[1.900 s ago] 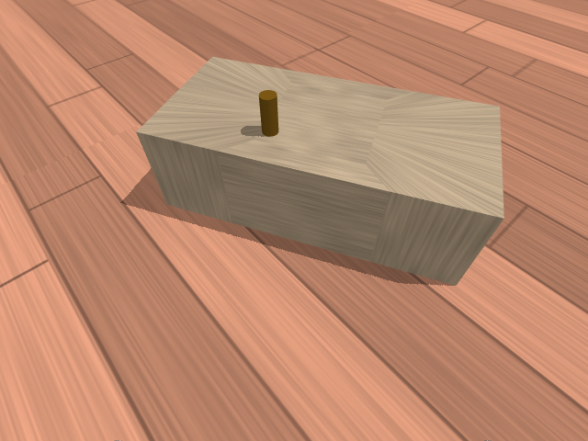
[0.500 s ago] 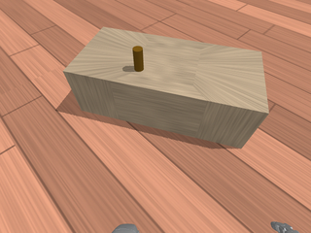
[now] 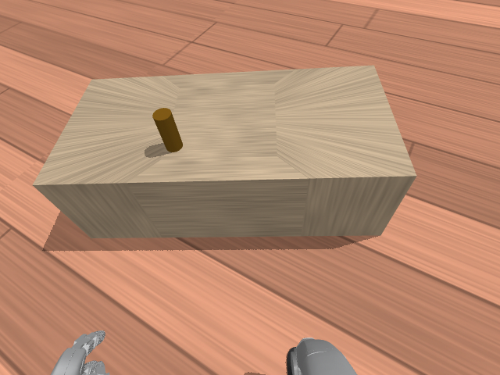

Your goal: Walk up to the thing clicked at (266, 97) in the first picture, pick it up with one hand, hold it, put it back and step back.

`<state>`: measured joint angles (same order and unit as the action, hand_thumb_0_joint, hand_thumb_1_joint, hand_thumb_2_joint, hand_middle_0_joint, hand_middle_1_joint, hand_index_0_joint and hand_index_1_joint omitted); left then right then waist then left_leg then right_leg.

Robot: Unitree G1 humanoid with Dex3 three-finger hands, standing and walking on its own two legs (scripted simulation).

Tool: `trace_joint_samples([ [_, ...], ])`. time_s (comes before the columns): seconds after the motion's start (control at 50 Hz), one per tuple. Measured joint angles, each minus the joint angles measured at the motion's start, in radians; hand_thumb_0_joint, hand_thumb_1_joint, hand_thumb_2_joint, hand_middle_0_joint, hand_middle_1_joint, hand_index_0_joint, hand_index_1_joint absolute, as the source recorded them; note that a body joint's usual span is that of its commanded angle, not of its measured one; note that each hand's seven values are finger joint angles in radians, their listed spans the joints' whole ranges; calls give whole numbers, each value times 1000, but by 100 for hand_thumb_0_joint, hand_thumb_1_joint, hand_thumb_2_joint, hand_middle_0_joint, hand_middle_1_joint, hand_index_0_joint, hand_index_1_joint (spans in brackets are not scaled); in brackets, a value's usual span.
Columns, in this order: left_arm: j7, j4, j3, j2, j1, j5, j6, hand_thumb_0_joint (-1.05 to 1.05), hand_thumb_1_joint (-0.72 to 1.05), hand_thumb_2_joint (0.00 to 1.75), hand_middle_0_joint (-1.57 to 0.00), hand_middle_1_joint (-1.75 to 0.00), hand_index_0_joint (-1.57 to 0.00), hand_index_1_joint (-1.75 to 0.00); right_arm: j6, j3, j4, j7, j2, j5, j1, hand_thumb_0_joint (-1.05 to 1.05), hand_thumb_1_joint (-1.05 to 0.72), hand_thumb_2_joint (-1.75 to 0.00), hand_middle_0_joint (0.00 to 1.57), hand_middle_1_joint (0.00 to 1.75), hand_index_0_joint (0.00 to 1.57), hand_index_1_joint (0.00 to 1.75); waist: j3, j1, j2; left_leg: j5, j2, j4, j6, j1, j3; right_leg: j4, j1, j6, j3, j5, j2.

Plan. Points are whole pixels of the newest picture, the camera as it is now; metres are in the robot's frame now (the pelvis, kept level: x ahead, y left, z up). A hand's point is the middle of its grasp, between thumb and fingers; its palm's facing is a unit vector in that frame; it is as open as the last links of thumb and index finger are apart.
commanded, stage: walk up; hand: left
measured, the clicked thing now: (168, 131) +0.89 +0.25 -0.26
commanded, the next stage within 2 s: none
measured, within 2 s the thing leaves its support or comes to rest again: neither
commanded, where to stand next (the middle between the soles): +0.39 +0.10 m, yaw -7 degrees
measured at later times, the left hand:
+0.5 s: hand (66, 324) +0.24 +0.37 -0.15, palm faces -0.15 -0.89 -0.42, open 7.4 cm
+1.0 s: hand (102, 222) +0.45 +0.32 -0.11, palm faces -0.17 -0.89 -0.43, open 7.4 cm
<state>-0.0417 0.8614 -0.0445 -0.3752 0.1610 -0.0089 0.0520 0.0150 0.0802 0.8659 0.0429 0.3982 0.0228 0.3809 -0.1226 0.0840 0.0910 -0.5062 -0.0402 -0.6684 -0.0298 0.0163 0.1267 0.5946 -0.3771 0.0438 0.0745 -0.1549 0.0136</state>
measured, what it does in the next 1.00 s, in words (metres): walks ahead: left foot, then right foot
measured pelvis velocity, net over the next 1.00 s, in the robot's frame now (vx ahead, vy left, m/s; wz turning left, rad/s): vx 0.30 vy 0.09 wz -0.15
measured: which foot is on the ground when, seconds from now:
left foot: down 0.00-0.00, up 0.02-0.38, down 0.40-0.86, up 0.88-1.00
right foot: down 0.00-0.42, up 0.44-0.80, down 0.82-1.00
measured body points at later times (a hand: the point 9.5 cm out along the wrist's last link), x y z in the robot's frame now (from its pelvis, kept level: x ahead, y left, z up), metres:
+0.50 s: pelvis +0.18 +0.09 +0.00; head +0.20 +0.10 +0.45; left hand +0.25 +0.42 -0.12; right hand +0.22 -0.25 -0.09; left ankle +0.25 +0.20 -0.72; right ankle +0.11 -0.07 -0.66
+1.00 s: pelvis +0.30 +0.09 +0.01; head +0.32 +0.05 +0.45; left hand +0.45 +0.37 -0.08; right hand +0.32 -0.22 -0.14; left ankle +0.31 +0.23 -0.67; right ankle +0.36 -0.01 -0.72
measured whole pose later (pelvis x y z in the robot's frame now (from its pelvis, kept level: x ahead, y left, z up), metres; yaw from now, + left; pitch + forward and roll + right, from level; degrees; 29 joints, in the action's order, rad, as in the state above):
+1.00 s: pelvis +0.30 +0.09 +0.01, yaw -9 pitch -3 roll +1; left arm 0.01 0.83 -0.01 -0.34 0.20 -0.02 0.06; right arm -0.02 0.03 0.84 0.02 0.39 0.00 0.28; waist -0.11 0.00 0.07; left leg -0.52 -0.02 -0.98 -0.02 0.37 -0.01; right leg 0.61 -0.35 0.06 0.05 -0.22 0.00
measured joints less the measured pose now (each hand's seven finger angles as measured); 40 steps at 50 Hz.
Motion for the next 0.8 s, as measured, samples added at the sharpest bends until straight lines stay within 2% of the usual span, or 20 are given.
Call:
trace_joint_samples([
  [0.06, 14, -46, 1, 5, 5, 10, 23, 0, 90, 90, -20, -30, -21, -30, -15, -26, 2, 1, -23, -1, -23, 1, -90, -90, 21, 30, 21, 30, 2, -48, -41, -15, 46, -364, 12, 170, -78, 28, 23, 9, -38, -57, -12],
  [0.12, 26, -50, 9, 20, 40, 20, 23, 0, 90, 90, -20, -30, -21, -30, -11, -30, -12, 8, -11, -8, -48, 1, -90, -90, 21, 30, 21, 30, 14, -71, -46, 71, 23, -488, 11, 314, -126, -41, 97, 1, -61, -55, -18],
  [0.18, 27, -38, 14, 26, 93, 15, 25, 0, 90, 90, -20, -30, -21, -30, -7, -18, -44, 19, 14, -2, -72, 1, -90, -90, 21, 30, 21, 30, 29, -83, -33, 162, -32, -436, 15, 414, -160, -91, 151, -12, -84, -58, -12],
  [0.26, 18, -23, 14, 16, 150, 1, 27, 0, 90, 90, -21, -30, -21, -30, -8, 8, -62, 33, 41, 4, -96, 0, -90, -90, 21, 30, 21, 30, 40, -87, -15, 225, -84, -247, 40, 475, -164, -109, 194, -26, -96, -90, -9],
  [0.32, 15, -22, 7, -9, 177, -9, 27, 0, 89, 90, -21, -30, -21, -30, -8, 20, -55, 43, 49, 11, -100, 0, -90, -90, 20, 30, 20, 30, 46, -97, -15, 258, -97, -95, 48, 470, -146, -85, 207, -42, -95, -138, -10],
  [0.38, 17, -15, -2, -43, 200, -14, 22, 0, 89, 90, -21, -30, -21, -30, -2, 27, -48, 49, 48, 17, -93, 0, -90, -90, 20, 30, 20, 30, 61, -105, -32, 272, -83, 14, 37, 413, -119, -22, 203, -67, -102, -209, -21],
  [0.4, 21, -10, -6, -57, 207, -16, 18, 0, 89, 90, -21, -30, -21, -30, 5, 29, -47, 48, 44, 19, -90, 0, -90, -90, 20, 30, 20, 30, 67, -102, -49, 299, -66, 32, 39, 394, -110, 18, 194, -72, -108, -245, -35],
  [0.42, 27, -2, -12, -73, 208, -18, 12, 1, 89, 90, -21, -30, -21, -30, 13, 29, -47, 45, 32, 22, -91, 0, -90, -90, 20, 30, 20, 30, 62, -100, -87, 293, -41, 11, 40, 389, -87, 81, 176, -54, -128, -283, -63],
  [0.44, 34, 8, -17, -81, 207, -16, 5, 1, 89, 90, -21, -30, -21, -30, 22, 26, -55, 42, 24, 27, -91, 0, -90, -90, 20, 30, 20, 30, 58, -98, -113, 265, -28, -21, 38, 388, -65, 181, 141, -36, -159, -311, -68],
  [0.46, 42, 18, -18, -82, 206, -11, -2, 1, 90, 90, -20, -30, -21, -30, 28, 21, -62, 39, 19, 24, -90, 0, -90, -90, 20, 30, 21, 30, 55, -91, -120, 238, -27, -42, 34, 385, -52, 292, 99, -23, -175, -325, -51],
  [0.5, 50, 35, -8, -80, 201, -7, -11, 1, 90, 90, -20, -30, -21, -30, 29, 14, -67, 36, 6, 10, -83, 0, -90, -90, 21, 30, 21, 30, 52, -71, -116, 212, -34, -37, 24, 358, -46, 463, 21, -6, -152, -327, -17],
  [0.54, 46, 40, 0, -84, 189, 2, -8, 1, 90, 90, -20, -30, -21, -30, 27, 3, -67, 29, -12, 4, -68, 0, -90, -90, 21, 30, 21, 30, 47, -59, -124, 220, -28, 22, 18, 310, -35, 528, -40, 0, -128, -276, -9],
  [0.6, 35, 26, 1, -80, 170, 12, 3, 1, 90, 90, -20, -30, -21, -30, 36, -12, -65, 20, -26, -4, -39, 0, -90, -90, 21, 30, 21, 30, 33, -51, -129, 238, -8, 110, 6, 241, -21, 484, -95, -9, -106, -220, -23],
  [0.7, 26, -4, 7, -54, 138, 8, 2, 1, 90, 90, -20, -30, -21, -30, 29, -20, -73, 11, -17, -3, 3, 0, -90, -90, 21, 30, 21, 30, 11, -44, -105, 215, 21, 163, -10, 161, 1, 285, -112, -27, -63, -189, -54],
  [0.76, 28, -16, 9, -39, 120, 2, 1, 0, 90, 90, -20, -30, -21, -30, 16, -22, -80, 6, -9, -1, 10, 0, -90, -90, 21, 30, 21, 30, 4, -35, -86, 173, 28, 137, -8, 140, 13, 165, -91, -21, -34, -136, -55],
  [0.8, 33, -22, 7, -32, 105, 0, 3, 0, 90, 90, -20, -30, -21, -30, 7, -26, -80, 0, -8, -6, 7, 1, -90, -90, 21, 30, 21, 30, 2, -32, -76, 130, 30, 90, -1, 141, 17, 83, -54, -11, -22, -62, -43],
])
